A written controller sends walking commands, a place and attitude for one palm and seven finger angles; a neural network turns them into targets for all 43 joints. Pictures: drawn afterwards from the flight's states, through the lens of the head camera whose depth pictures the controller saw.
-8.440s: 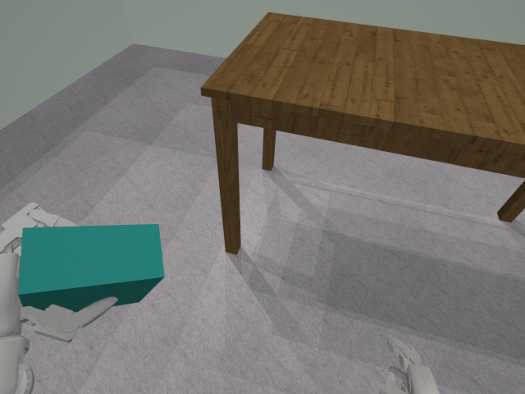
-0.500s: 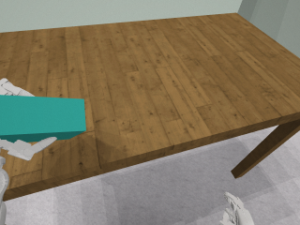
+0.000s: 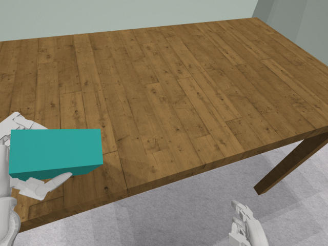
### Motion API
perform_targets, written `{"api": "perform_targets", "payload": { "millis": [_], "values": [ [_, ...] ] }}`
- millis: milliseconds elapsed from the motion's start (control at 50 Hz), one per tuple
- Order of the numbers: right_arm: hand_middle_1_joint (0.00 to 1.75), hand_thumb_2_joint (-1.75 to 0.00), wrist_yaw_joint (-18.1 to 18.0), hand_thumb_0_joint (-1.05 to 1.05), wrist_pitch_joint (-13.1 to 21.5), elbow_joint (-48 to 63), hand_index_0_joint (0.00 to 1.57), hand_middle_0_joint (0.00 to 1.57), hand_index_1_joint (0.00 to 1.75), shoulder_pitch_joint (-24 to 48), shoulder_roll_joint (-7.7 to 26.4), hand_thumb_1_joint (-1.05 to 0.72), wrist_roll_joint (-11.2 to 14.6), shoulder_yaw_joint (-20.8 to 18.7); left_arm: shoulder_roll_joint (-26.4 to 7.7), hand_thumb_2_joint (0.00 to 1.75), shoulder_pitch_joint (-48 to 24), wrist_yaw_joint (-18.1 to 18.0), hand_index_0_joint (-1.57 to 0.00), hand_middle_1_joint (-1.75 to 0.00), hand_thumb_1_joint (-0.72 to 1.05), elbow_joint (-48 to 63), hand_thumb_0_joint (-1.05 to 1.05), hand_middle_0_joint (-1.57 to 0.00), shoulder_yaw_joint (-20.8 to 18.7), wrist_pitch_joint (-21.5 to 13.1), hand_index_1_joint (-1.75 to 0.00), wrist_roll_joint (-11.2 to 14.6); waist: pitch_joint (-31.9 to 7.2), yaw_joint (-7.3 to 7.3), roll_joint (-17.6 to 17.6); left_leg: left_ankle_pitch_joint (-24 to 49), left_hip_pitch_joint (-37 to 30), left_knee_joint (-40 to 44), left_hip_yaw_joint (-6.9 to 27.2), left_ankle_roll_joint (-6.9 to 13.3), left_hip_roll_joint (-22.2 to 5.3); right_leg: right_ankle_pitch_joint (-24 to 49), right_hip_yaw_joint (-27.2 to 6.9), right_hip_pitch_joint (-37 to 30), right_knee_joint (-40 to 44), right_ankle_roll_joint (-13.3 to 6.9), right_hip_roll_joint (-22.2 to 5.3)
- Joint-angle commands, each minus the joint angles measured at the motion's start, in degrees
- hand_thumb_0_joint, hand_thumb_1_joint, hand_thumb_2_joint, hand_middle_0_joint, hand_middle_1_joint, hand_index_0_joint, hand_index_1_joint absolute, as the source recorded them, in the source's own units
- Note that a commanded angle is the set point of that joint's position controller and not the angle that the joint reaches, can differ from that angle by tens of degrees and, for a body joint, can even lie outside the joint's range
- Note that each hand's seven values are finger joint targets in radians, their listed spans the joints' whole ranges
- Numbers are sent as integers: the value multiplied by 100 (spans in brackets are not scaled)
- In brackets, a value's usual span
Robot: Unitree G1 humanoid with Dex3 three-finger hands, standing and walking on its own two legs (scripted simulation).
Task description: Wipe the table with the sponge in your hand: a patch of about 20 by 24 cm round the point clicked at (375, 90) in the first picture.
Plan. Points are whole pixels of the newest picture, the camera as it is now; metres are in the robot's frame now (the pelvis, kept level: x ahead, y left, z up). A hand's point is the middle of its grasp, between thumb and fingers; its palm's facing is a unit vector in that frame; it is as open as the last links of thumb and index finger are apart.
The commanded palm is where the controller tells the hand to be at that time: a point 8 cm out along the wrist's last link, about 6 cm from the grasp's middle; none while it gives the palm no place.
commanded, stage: come to a stop and stand still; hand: left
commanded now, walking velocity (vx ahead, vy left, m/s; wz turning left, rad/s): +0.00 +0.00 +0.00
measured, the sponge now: (69, 155) +0.24 +0.21 +0.14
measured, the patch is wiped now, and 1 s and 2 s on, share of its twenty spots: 0.00 0.00 0.00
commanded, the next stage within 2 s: look again from close up in 0.14 s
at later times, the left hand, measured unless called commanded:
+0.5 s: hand (46, 152) +0.23 +0.25 +0.15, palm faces +0.39 -0.84 -0.38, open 10.2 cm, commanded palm +0.17 +0.28 +0.18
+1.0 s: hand (55, 162) +0.21 +0.22 +0.17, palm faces +0.32 -0.74 -0.59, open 10.2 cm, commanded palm +0.17 +0.27 +0.20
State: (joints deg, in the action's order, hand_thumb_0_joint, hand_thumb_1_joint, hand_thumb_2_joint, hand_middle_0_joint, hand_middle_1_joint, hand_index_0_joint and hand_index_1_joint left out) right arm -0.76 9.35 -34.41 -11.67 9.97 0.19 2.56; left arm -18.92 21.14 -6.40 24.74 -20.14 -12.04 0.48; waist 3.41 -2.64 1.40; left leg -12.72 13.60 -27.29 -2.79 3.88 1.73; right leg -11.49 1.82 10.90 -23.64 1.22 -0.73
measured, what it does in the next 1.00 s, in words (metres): stands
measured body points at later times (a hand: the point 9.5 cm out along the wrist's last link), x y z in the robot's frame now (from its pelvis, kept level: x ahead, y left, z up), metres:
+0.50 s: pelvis +0.01 +0.00 +0.00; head +0.05 +0.02 +0.45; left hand +0.20 +0.29 +0.17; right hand +0.21 -0.22 -0.07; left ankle +0.02 +0.07 -0.74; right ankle +0.01 -0.14 -0.74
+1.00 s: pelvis -0.01 -0.03 -0.01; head -0.02 -0.05 +0.44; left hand +0.18 +0.25 +0.20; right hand +0.22 -0.23 -0.07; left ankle +0.02 +0.07 -0.74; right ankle +0.01 -0.14 -0.74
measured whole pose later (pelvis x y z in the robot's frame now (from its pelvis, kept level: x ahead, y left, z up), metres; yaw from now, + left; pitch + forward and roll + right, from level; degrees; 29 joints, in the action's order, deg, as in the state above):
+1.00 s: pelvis -0.01 -0.03 -0.01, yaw +1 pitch -2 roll +0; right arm -2.6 3.7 -32.3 -6.4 12.7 0.2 3.5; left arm -29.1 18.6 -1.4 29.2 -17.4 6.1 -2.9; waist 0.9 -3.9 -1.3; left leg -14.1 15.6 -32.0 -2.0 1.5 1.2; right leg -16.3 2.0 15.1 -33.7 -1.4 -0.1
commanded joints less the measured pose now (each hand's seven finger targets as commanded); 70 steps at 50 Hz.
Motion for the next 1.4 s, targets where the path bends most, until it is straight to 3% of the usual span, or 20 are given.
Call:
{"api": "perform_targets", "payload": {
  "millis": [0,220,480,620,640,660,680,720,740,820,900,940,960,1000,1040,1120,1180,1240,1340,1380],
  "values": [
    [30,-90,-69,0,259,978,20,20,30,558,857,-90,14,-410,-1053,130,-664,-76,-120,-160,10,1518,0,-120,-454,-385,-160,53,-890,117,-709,489,-116,841,758,-298,-665,530,-150,-426,44,-225,-64],
    [30,-90,-64,0,57,1094,20,20,30,552,877,-90,53,-466,-1104,130,-90,-65,-120,-160,10,1647,0,-120,-607,-340,-160,182,-1149,132,-633,1829,-359,449,660,-413,-613,1215,-82,-635,27,-233,-127],
    [30,-90,-157,0,9,1078,20,20,30,625,886,-90,64,-471,-1179,130,-72,-131,-120,-160,10,1711,0,-120,-604,-279,-160,205,-1073,132,-711,1167,-232,579,714,-338,-580,1039,-156,-686,112,-234,-207],
    [30,-90,-175,0,-32,1053,20,20,30,589,882,-90,73,-479,-1132,130,173,-121,-120,-160,10,1393,0,-120,-638,-227,-160,248,-958,133,-357,809,-74,558,722,-300,-553,949,-240,-698,305,-242,-310],
    [30,-90,-596,0,-182,1677,20,20,30,-486,1198,-90,429,318,-5577,130,-5184,-220,-120,-160,10,3615,0,-120,-2304,-1105,-160,117,-1009,566,-1809,-50,1011,585,867,-197,-480,-395,-163,-884,-525,167,124],
    [30,-90,-374,0,-89,1048,20,20,30,571,959,-90,-342,-554,-2954,130,-3020,129,-120,-160,10,242,0,-120,-1823,103,-160,-389,-2093,-426,-1762,2029,-945,221,526,-730,-320,271,246,-127,-800,-482,175],
    [30,-90,-50,0,-5,1150,20,20,30,323,1050,-90,-188,-412,-1923,130,-2292,322,-120,-160,10,179,0,-120,-699,498,-160,103,-1849,-98,-1288,3565,-1188,185,830,-951,-391,459,443,365,-709,-438,266],
    [30,-90,0,0,40,996,20,20,30,604,1196,-90,-91,-485,-1498,130,-1672,756,-120,-160,10,757,0,-120,-509,1089,-160,428,-2160,-311,-1221,3848,-1832,3,640,-804,-483,624,289,424,-630,-323,219],
    [30,-90,85,0,44,1042,20,20,30,1037,1051,-90,66,-303,-696,130,-1018,891,-120,-160,10,466,0,-120,82,1506,-160,512,-1663,-337,-1001,3387,-1596,51,634,-804,-495,381,322,593,-715,-317,246],
    [30,-90,64,0,-227,1172,20,20,30,1163,1188,-90,31,-280,-1833,130,-840,783,-120,-160,10,1336,0,-120,-271,1862,-160,-344,-951,-216,-361,810,-300,359,566,-513,-381,228,449,428,-601,-289,215],
    [30,-90,-182,0,-326,1159,20,20,30,1390,1001,-90,-15,-197,-2328,130,-1218,266,-120,-160,10,1686,0,-120,-1031,1458,-160,-358,-1025,-197,-302,-292,-52,380,507,-400,-268,-438,350,516,-542,-270,249],
    [30,-90,-297,0,-332,1100,20,20,30,1463,1006,-90,44,-189,-2903,130,-1750,3,-120,-160,10,1726,0,-120,-1480,1357,-160,-408,-1141,-211,-709,-656,-104,302,405,-346,-220,-781,176,617,-466,-274,238],
    [30,-90,-333,0,-322,1081,20,20,30,1406,894,-90,-10,-169,-2526,130,-2037,-57,-120,-160,10,1658,0,-120,-1083,1338,-160,-461,-1142,-207,-911,-476,-83,276,384,-367,-179,-707,175,534,-392,-311,197],
    [30,-90,-433,0,-404,871,20,20,30,1266,1000,-90,18,-214,-2496,130,-1820,-28,-120,-160,10,906,0,-120,-964,1530,-160,-540,-878,-110,-788,-591,-25,212,308,-335,-163,-812,109,612,-255,-250,158],
    [30,-90,-531,0,-459,872,20,20,30,1413,1079,-90,117,-180,-2841,130,-2092,168,-120,-160,10,461,0,-120,-995,1867,-160,-629,-817,-62,-797,-783,-27,116,191,-287,-97,-1127,-89,668,-65,-223,95],
    [30,-90,-727,0,-419,984,20,20,30,1493,1070,-90,162,-128,-2771,130,-2546,816,-120,-160,10,497,0,-120,-262,2138,-160,-835,-680,-23,-496,-678,-107,3,114,-235,-65,-1575,-343,629,241,-147,-78],
    [30,-90,-788,0,-286,1019,20,20,30,1517,1017,-90,164,-158,-2983,130,-2554,1010,-120,-160,10,539,0,-120,-388,2002,-160,-960,-742,-102,-177,-427,-26,-270,141,-274,-100,-1941,-756,509,389,-150,-237],
    [30,-90,-774,0,-210,989,20,20,30,1604,1013,-90,183,-194,-3642,130,-2380,955,-120,-160,10,552,0,-120,-1099,1790,-160,-1006,-766,-303,-352,-207,104,-469,190,-353,-129,-1947,-1047,347,399,-186,-355],
    [30,-90,-692,0,-303,998,20,20,30,1447,1028,-90,190,-268,-3799,130,-1791,595,-120,-160,10,531,0,-120,-1498,1878,-160,-1044,-1032,-423,-482,165,352,-683,258,-410,-158,-663,-1210,-23,78,-118,-560],
    [30,-90,-673,0,-422,1045,20,20,30,1289,1080,-90,166,-310,-3578,130,-1624,537,-120,-160,10,693,0,-120,-1254,2082,-160,-1126,-1212,-385,-473,398,315,-742,263,-386,-199,138,-1085,-94,-145,-69,-576]
  ]
}}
